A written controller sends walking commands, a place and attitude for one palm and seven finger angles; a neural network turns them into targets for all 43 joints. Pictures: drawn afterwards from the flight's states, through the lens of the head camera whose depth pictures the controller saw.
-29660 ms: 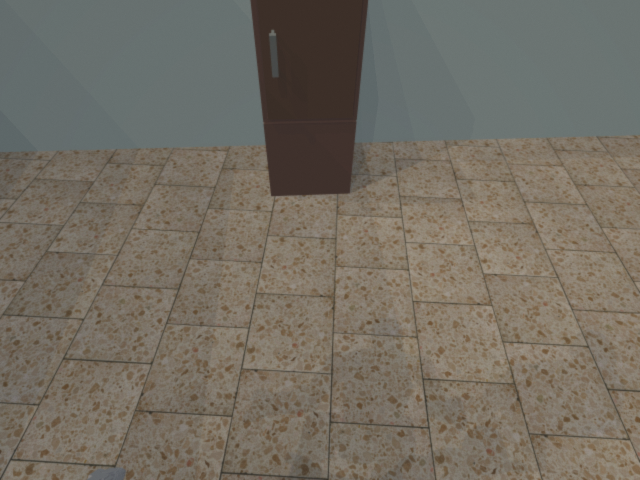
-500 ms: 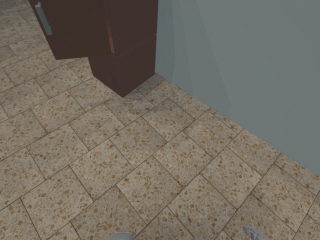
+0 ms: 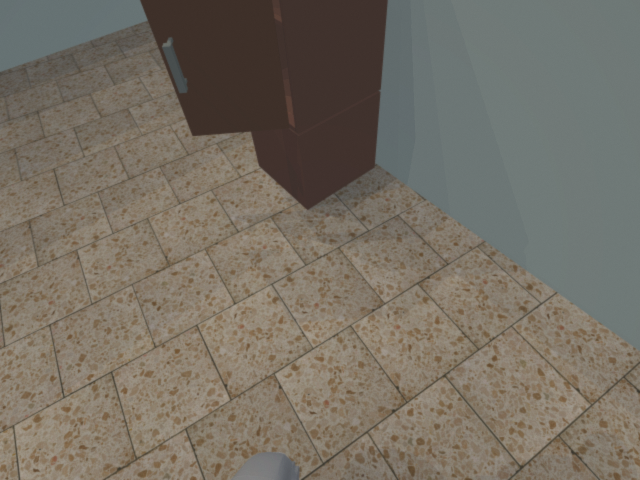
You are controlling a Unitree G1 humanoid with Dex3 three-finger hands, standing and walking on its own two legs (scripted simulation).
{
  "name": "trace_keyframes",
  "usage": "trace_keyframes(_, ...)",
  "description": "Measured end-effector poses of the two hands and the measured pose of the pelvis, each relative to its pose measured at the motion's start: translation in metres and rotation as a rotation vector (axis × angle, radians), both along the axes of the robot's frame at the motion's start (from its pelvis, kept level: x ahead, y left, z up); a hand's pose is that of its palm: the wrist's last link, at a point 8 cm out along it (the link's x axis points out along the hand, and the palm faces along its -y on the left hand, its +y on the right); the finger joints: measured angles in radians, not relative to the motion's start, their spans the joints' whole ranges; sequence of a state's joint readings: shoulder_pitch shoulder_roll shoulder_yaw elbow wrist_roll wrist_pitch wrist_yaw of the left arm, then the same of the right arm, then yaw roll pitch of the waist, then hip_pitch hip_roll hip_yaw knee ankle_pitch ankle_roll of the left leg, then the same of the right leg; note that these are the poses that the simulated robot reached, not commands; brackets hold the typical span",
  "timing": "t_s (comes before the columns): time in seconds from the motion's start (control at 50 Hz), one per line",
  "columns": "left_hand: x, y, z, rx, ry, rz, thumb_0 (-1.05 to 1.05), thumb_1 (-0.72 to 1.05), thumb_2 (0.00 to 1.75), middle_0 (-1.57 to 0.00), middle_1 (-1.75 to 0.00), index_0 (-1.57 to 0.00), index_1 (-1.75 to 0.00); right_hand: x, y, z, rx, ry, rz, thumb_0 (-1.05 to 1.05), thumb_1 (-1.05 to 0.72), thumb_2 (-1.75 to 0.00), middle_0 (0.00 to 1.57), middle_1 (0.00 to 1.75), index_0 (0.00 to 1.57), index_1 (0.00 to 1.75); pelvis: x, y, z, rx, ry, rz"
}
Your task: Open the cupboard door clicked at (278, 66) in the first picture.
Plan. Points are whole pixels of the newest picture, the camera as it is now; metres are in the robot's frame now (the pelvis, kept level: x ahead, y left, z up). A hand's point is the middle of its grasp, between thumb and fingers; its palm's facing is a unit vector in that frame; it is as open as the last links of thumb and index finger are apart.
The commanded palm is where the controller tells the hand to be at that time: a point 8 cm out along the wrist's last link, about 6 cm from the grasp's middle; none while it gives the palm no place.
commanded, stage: take the last steps up to it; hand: left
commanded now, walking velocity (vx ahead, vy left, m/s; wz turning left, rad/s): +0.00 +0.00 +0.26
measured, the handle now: (176, 65) +1.14 +0.46 -0.08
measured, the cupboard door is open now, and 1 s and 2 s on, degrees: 54 54 54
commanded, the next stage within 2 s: come to a stop and stand still in 1.84 s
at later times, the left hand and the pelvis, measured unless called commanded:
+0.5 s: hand out of the picture +0.03 +0.26 -0.17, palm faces +0.18 -0.97 -0.18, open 7.4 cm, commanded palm none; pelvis +0.05 +0.07 +0.01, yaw +7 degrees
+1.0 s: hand (191, 368) +0.30 +0.24 -0.15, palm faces +0.20 -0.96 -0.20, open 7.1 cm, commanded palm none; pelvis +0.23 +0.05 +0.00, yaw +9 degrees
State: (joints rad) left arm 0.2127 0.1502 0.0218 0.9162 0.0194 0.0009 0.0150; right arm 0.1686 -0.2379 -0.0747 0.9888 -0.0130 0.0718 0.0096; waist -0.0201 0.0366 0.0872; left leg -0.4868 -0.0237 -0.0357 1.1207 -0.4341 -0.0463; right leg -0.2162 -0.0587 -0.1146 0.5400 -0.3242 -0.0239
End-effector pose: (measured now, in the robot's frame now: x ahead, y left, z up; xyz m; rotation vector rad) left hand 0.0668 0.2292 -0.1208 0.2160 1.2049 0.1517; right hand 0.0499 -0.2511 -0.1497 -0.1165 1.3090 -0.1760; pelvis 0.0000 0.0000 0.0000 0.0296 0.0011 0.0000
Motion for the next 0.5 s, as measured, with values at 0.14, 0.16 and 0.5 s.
trace_keyframes(0.14,-0.046,0.007,-0.006,-0.015,0.068,0.109,0.01,0.92,0.90,-0.20,-0.30,-0.20,-0.30,0.024,0.006,0.011,-0.020,0.009,0.089,0.00,-0.91,-0.90,0.20,0.30,0.20,0.30,0.004,0.001,0.004,0.000,-0.001,0.059)
trace_keyframes(0.16,-0.054,0.010,-0.008,-0.021,0.079,0.126,0.01,0.92,0.90,-0.20,-0.30,-0.20,-0.30,0.030,0.009,0.012,-0.022,0.005,0.108,0.00,-0.91,-0.90,0.20,0.30,0.20,0.30,0.004,0.003,0.004,-0.002,-0.001,0.066)
trace_keyframes(0.5,-0.052,0.081,-0.022,-0.081,0.171,0.224,0.01,0.91,0.90,-0.20,-0.30,-0.20,-0.30,0.068,0.095,0.026,-0.050,-0.042,0.203,0.00,-0.92,-0.90,0.20,0.30,0.20,0.30,0.051,0.069,0.005,-0.029,0.000,0.128)
